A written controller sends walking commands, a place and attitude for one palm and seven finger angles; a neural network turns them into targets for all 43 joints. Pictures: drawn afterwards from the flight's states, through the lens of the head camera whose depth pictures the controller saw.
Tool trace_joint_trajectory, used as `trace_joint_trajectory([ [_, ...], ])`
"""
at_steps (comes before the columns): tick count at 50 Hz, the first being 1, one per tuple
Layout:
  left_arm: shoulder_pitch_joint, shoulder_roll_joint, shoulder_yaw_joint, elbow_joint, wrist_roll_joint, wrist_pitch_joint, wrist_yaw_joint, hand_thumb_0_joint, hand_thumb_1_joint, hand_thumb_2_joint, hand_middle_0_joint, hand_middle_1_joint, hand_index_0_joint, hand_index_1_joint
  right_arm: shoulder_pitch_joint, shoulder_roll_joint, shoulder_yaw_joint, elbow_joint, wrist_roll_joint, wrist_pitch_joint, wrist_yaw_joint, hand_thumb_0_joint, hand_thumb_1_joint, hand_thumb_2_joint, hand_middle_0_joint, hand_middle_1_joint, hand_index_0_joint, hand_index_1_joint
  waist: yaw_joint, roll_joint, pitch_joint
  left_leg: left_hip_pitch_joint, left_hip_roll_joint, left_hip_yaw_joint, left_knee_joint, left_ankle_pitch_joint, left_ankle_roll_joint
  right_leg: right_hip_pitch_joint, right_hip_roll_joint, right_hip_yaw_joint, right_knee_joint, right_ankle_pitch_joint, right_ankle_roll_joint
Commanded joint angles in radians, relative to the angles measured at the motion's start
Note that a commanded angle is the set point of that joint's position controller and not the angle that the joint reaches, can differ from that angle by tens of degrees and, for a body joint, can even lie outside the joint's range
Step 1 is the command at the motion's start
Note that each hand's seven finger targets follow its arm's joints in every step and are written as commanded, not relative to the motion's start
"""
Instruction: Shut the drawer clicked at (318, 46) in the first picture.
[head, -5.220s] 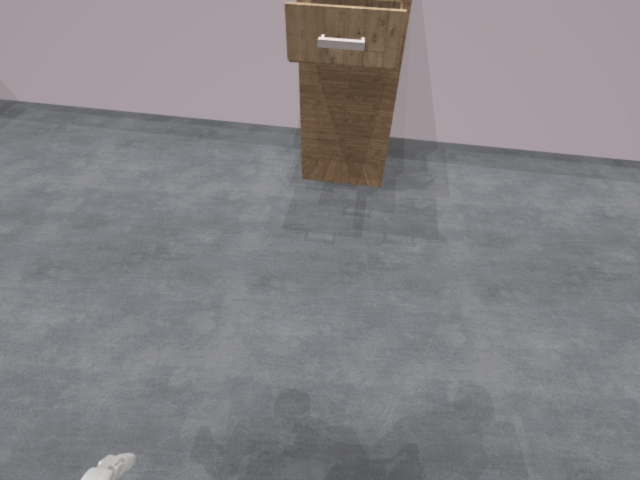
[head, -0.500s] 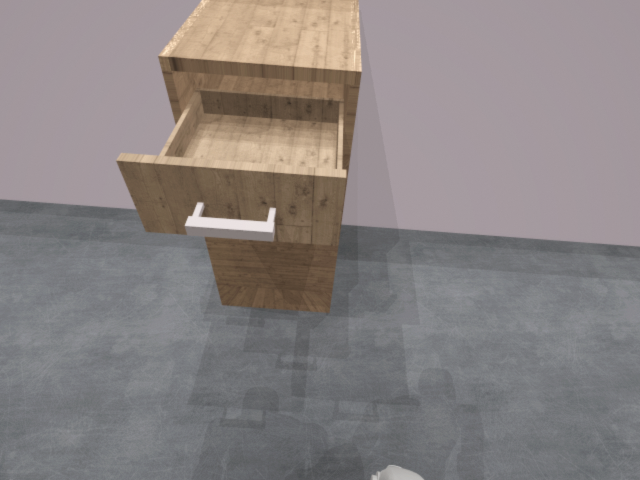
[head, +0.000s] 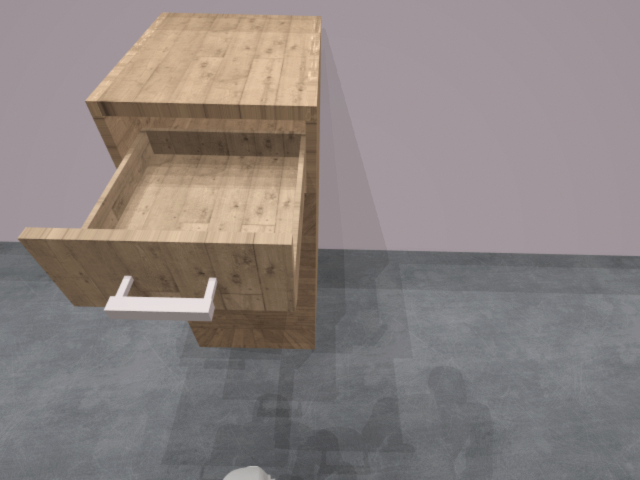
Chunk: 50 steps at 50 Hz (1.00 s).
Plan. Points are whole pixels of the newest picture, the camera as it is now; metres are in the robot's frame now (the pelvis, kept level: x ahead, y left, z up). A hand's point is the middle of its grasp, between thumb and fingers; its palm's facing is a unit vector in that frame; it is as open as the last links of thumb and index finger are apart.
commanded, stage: come to a stop and stand still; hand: left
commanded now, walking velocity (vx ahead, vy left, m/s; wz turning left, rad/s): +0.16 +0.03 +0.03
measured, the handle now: (165, 296) +0.34 +0.23 +0.03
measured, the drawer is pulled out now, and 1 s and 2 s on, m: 0.29 0.29 0.29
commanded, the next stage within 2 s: look again from close up in 1.58 s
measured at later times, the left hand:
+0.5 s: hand out of the picture +0.02 +0.22 -0.18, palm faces +0.00 -0.98 -0.21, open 7.4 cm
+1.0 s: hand out of the picture -0.02 +0.15 -0.15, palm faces +0.08 -0.96 -0.25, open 7.4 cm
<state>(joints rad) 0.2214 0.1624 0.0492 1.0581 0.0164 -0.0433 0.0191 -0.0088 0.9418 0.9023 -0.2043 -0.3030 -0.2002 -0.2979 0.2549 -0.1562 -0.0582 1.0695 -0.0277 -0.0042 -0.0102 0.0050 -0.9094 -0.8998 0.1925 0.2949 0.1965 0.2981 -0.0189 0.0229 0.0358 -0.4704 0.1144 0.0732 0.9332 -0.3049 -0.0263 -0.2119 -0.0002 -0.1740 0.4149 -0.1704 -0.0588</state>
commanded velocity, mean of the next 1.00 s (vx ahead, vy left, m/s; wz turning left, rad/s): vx -0.01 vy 0.03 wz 0.00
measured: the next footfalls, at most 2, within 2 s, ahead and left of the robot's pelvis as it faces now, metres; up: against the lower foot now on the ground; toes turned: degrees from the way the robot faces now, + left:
left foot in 0.14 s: +0.12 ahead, +0.13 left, +0.00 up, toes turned +6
right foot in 0.64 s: +0.01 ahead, -0.10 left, +0.00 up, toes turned -7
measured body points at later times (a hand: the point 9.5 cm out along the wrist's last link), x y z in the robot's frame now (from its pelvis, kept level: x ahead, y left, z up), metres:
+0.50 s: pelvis +0.02 +0.02 +0.00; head +0.05 +0.04 +0.45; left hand +0.02 +0.27 -0.17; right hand +0.07 -0.22 -0.14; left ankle +0.08 +0.13 -0.74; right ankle -0.04 -0.12 -0.68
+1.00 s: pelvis -0.02 -0.03 +0.01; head +0.01 -0.06 +0.46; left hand -0.03 +0.20 -0.13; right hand -0.03 -0.28 -0.16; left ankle -0.03 +0.12 -0.68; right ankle -0.03 -0.14 -0.74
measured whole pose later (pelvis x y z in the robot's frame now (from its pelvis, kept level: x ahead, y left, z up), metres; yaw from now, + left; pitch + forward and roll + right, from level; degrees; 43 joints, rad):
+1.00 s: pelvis -0.02 -0.03 +0.01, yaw -1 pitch +0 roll +3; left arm 0.32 0.12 0.04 1.05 0.02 -0.01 0.04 0.01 0.91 0.90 -0.21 -0.30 -0.20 -0.30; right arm 0.29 -0.23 -0.07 1.09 -0.03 0.07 0.00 0.01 -0.91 -0.90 0.19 0.30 0.20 0.30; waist 0.04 0.03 0.05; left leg -0.40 0.02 0.03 0.89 -0.36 -0.06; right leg -0.17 -0.08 -0.08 0.40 -0.23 -0.01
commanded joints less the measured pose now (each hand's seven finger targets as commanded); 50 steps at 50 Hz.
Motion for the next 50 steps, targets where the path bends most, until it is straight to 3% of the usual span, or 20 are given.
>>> trace_joint_trajectory([
  [1, 0.081, 0.13, 0.015, -0.013, 0.008, -0.014, -0.001, 0.0, 0.9, 0.9, -0.2, -0.3, -0.2, -0.3, 0.048, -0.01, 0.006, -0.025, 0.007, -0.007, 0.016, 0.0, -0.9, -0.9, 0.2, 0.3, 0.2, 0.3, 0.026, -0.115, 0.04, 0.085, -0.003, 0.011, -0.17, 0.003, -0.008, -0.072, -0.281, 0.234, -0.261, -0.123, -0.103],
  [3, 0.084, 0.122, 0.013, -0.001, 0.006, -0.008, 0.002, 0.0, 0.9, 0.9, -0.2, -0.3, -0.2, -0.3, 0.032, -0.012, 0.012, -0.023, 0.009, -0.017, 0.009, 0.0, -0.9, -0.9, 0.2, 0.3, 0.2, 0.3, 0.03, -0.107, 0.023, 0.16, -0.013, 0.004, -0.29, 0.013, -0.009, -0.055, -0.276, 0.237, -0.212, -0.07, -0.097],
  [5, 0.068, 0.096, -0.001, 0.007, -0.005, 0.003, 0.005, 0.0, 0.9, 0.9, -0.2, -0.3, -0.2, -0.3, 0.083, -0.014, 0.024, 0.006, 0.014, -0.029, -0.001, 0.0, -0.9, -0.9, 0.2, 0.3, 0.2, 0.3, 0.002, -0.058, -0.008, 0.341, -0.031, 0.003, -0.494, 0.182, -0.017, -0.096, -0.202, 0.164, -0.104, 0.012, -0.039],
  [7, 0.135, 0.031, -0.021, 0.02, -0.014, 0.015, 0.008, 0.0, 0.9, 0.9, -0.2, -0.3, -0.2, -0.3, 0.094, -0.096, 0.023, 0.007, 0.01, -0.045, -0.016, 0.0, -0.9, -0.9, 0.2, 0.3, 0.2, 0.3, 0.027, 0.158, -0.045, 0.368, 0.139, -0.163, -0.584, 0.453, 0.048, -0.08, -0.1, 0.113, -0.001, -0.05, 0.05],
  [9, 0.171, 0.022, -0.027, 0.045, -0.007, 0.031, 0.013, 0.0, 0.9, 0.9, -0.2, -0.3, -0.2, -0.3, 0.015, -0.119, 0.024, -0.006, 0.014, -0.029, -0.027, 0.0, -0.9, -0.9, 0.2, 0.3, 0.2, 0.3, 0.055, 0.127, 0.003, 0.256, 0.186, -0.179, -0.627, 0.465, 0.101, 0.015, -0.087, 0.091, 0.011, -0.113, 0.079],
  [12, 0.163, 0.058, -0.022, 0.058, -0.003, 0.057, 0.01, 0.0, 0.9, 0.9, -0.2, -0.3, -0.2, -0.3, 0.006, -0.124, 0.018, -0.006, 0.021, -0.02, -0.047, 0.0, -0.9, -0.9, 0.2, 0.3, 0.2, 0.3, 0.032, 0.158, 0.031, 0.301, 0.189, -0.187, -0.681, 0.55, 0.117, -0.044, -0.079, 0.103, 0.141, -0.19, 0.087],
  [14, 0.164, 0.076, -0.011, 0.049, 0.005, 0.073, 0.009, 0.0, 0.9, 0.9, -0.2, -0.3, -0.2, -0.3, 0.027, -0.146, 0.004, -0.001, 0.021, -0.016, -0.06, 0.0, -0.9, -0.9, 0.2, 0.3, 0.2, 0.3, 0.019, 0.136, 0.008, 0.363, 0.245, -0.211, -0.67, 0.692, 0.161, -0.127, -0.073, 0.138, 0.332, -0.312, 0.085],
  [17, 0.164, 0.079, 0.012, 0.024, 0.012, 0.09, 0.013, 0.0, 0.9, 0.9, -0.2, -0.3, -0.2, -0.3, 0.022, -0.168, -0.015, -0.019, 0.015, -0.004, -0.068, 0.0, -0.9, -0.9, 0.2, 0.3, 0.2, 0.3, 0.014, 0.068, -0.075, 0.416, 0.271, -0.167, -0.599, 0.828, 0.214, -0.22, -0.06, 0.195, 0.58, -0.312, 0.09],
  [19, 0.153, 0.075, 0.019, 0.009, 0.011, 0.092, 0.011, 0.0, 0.9, 0.9, -0.2, -0.3, -0.2, -0.3, 0.008, -0.167, -0.02, -0.034, 0.014, -0.002, -0.066, 0.0, -0.9, -0.9, 0.2, 0.3, 0.2, 0.3, 0.014, 0.025, -0.109, 0.428, 0.258, -0.134, -0.584, 0.8, 0.213, -0.253, -0.052, 0.206, 0.657, -0.283, 0.098],
  [21, 0.143, 0.067, 0.026, -0.01, 0.009, 0.101, 0.009, 0.0, 0.9, 0.9, -0.2, -0.3, -0.2, -0.3, -0.011, -0.169, -0.023, -0.043, 0.011, 0.001, -0.06, 0.0, -0.9, -0.9, 0.2, 0.3, 0.2, 0.3, 0.013, 0.07, -0.124, 0.404, 0.242, -0.119, -0.597, 0.664, 0.204, -0.252, -0.051, 0.209, 0.666, -0.269, 0.108],
  [27, 0.118, 0.03, 0.005, -0.023, 0.002, 0.086, 0.002, 0.0, 0.9, 0.9, -0.2, -0.3, -0.2, -0.3, -0.041, -0.168, -0.03, -0.035, -0.002, 0.013, -0.031, 0.0, -0.9, -0.9, 0.2, 0.3, 0.2, 0.3, 0.003, 0.205, -0.088, 0.279, 0.19, -0.153, -0.677, 0.099, 0.16, -0.083, -0.053, 0.126, 0.289, -0.307, 0.086],
  [28, 0.148, 0.026, 0.001, -0.006, 0.0, 0.077, 0.004, 0.0, 0.9, 0.9, -0.2, -0.3, -0.2, -0.3, -0.048, -0.166, -0.029, -0.03, -0.001, 0.016, -0.025, 0.0, -0.9, -0.9, 0.2, 0.3, 0.2, 0.3, 0.02, 0.204, -0.075, 0.219, 0.164, -0.14, -0.685, -0.019, 0.136, -0.009, -0.041, 0.104, 0.203, -0.263, 0.081],
  [30, 0.235, 0.055, -0.001, 0.036, 0.008, 0.06, 0.008, 0.0, 0.9, 0.9, -0.2, -0.3, -0.2, -0.3, -0.05, -0.133, -0.023, -0.025, 0.009, 0.023, -0.013, 0.0, -0.9, -0.9, 0.2, 0.3, 0.2, 0.3, 0.063, 0.063, -0.037, 0.082, 0.059, -0.069, -0.612, -0.187, 0.057, 0.154, -0.043, 0.088, -0.041, -0.125, 0.08],
  [32, 0.158, 0.191, 0.009, -0.001, 0.016, 0.052, 0.017, 0.0, 0.9, 0.9, -0.2, -0.3, -0.2, -0.3, -0.067, -0.04, 0.0, -0.061, 0.019, 0.04, 0.002, 0.0, -0.9, -0.9, 0.2, 0.3, 0.2, 0.3, 0.053, -0.317, 0.094, -0.005, -0.062, 0.02, -0.339, -0.167, -0.019, -0.07, -0.346, 0.498, -0.353, -0.581, -0.025],
  [33, 0.093, 0.212, 0.012, -0.039, 0.014, 0.055, 0.019, 0.0, 0.9, 0.9, -0.2, -0.3, -0.2, -0.3, -0.092, -0.082, -0.012, -0.073, 0.011, 0.046, 0.01, 0.0, -0.9, -0.9, 0.2, 0.3, 0.2, 0.3, 0.057, -0.255, 0.135, 0.043, -0.046, -0.028, -0.23, -0.155, -0.006, -0.211, -0.393, 0.529, -0.398, -0.642, -0.055],
  [35, 0.034, 0.183, 0.014, -0.05, 0.01, 0.042, 0.025, 0.0, 0.9, 0.9, -0.2, -0.3, -0.2, -0.3, -0.054, -0.09, -0.015, -0.039, 0.002, 0.055, 0.013, 0.0, -0.9, -0.9, 0.2, 0.3, 0.2, 0.3, 0.032, -0.263, 0.175, 0.023, -0.048, -0.064, -0.12, -0.052, 0.001, -0.216, -0.336, 0.486, -0.368, -0.5, -0.033],
  [36, 0.023, 0.163, 0.01, -0.049, 0.007, 0.036, 0.023, 0.0, 0.9, 0.9, -0.2, -0.3, -0.2, -0.3, -0.002, -0.089, -0.016, -0.018, 0.001, 0.05, 0.016, 0.0, -0.9, -0.9, 0.2, 0.3, 0.2, 0.3, 0.014, -0.224, 0.163, 0.013, -0.053, -0.062, -0.084, -0.006, 0.001, -0.166, -0.306, 0.411, -0.329, -0.383, -0.027],
  [39, 0.076, 0.156, 0.016, -0.051, 0.003, 0.026, 0.017, 0.0, 0.9, 0.9, -0.2, -0.3, -0.2, -0.3, 0.052, -0.097, -0.02, -0.009, 0.006, 0.039, 0.024, 0.0, -0.9, -0.9, 0.2, 0.3, 0.2, 0.3, 0.029, -0.185, 0.102, -0.049, -0.072, -0.044, -0.023, 0.044, -0.015, 0.013, -0.271, 0.302, -0.243, -0.121, -0.015],
  [45, 0.202, 0.157, 0.033, -0.022, 0.007, 0.021, 0.035, 0.0, 0.9, 0.9, -0.2, -0.3, -0.2, -0.3, -0.015, -0.108, -0.016, -0.065, 0.003, 0.045, 0.013, 0.0, -0.9, -0.9, 0.2, 0.3, 0.2, 0.3, 0.087, -0.17, -0.005, -0.126, -0.057, -0.077, 0.013, -0.028, -0.038, 0.229, -0.355, 0.352, -0.138, 0.212, -0.085],
  [50, 0.187, 0.159, 0.032, -0.016, 0.019, 0.027, 0.032, 0.0, 0.9, 0.9, -0.2, -0.3, -0.2, -0.3, -0.046, -0.087, -0.006, -0.085, 0.017, 0.04, 0.008, 0.0, -0.9, -0.9, 0.2, 0.3, 0.2, 0.3, 0.082, -0.238, -0.01, -0.014, -0.069, -0.049, -0.142, -0.103, -0.03, 0.175, -0.341, 0.33, -0.11, 0.288, -0.101],
])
